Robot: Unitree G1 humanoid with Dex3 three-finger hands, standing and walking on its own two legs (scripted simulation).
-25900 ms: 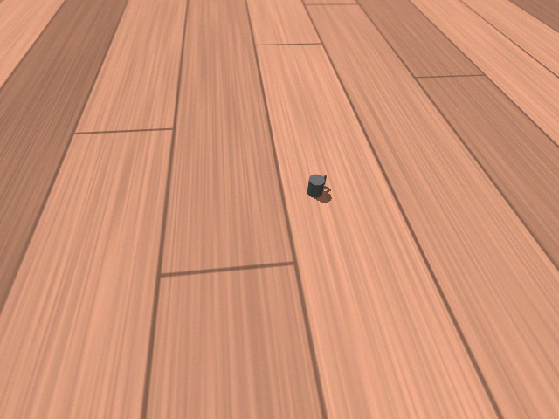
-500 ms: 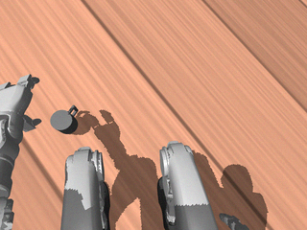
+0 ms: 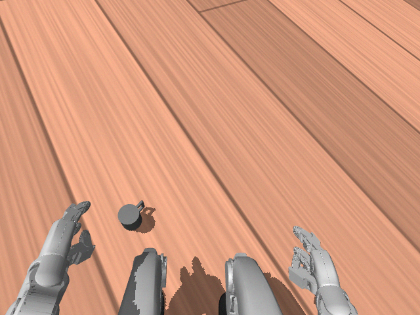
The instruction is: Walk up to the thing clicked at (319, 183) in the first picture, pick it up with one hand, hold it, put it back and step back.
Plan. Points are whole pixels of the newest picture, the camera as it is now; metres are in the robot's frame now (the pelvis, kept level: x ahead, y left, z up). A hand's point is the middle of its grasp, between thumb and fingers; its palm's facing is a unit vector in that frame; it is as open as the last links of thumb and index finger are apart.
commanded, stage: home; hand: left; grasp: from above
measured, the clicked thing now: (133, 214) +0.46 +0.22 -0.55
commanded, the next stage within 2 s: none
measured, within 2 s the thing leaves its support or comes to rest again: neither
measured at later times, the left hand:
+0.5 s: hand (67, 260) +0.21 +0.18 +0.08, palm faces +0.10 -0.97 -0.20, open 7.4 cm
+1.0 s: hand (67, 263) +0.21 +0.18 +0.08, palm faces +0.09 -0.98 -0.20, open 7.4 cm
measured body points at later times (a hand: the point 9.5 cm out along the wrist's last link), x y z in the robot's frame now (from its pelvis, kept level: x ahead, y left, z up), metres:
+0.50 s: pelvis +0.05 +0.00 +0.12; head +0.06 +0.00 +0.57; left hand +0.21 +0.23 +0.10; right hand +0.21 -0.25 +0.06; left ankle +0.07 +0.12 -0.56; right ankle +0.06 -0.14 -0.56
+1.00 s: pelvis +0.05 +0.00 +0.12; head +0.07 +0.00 +0.57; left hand +0.20 +0.23 +0.10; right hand +0.22 -0.24 +0.06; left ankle +0.07 +0.12 -0.56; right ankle +0.06 -0.14 -0.56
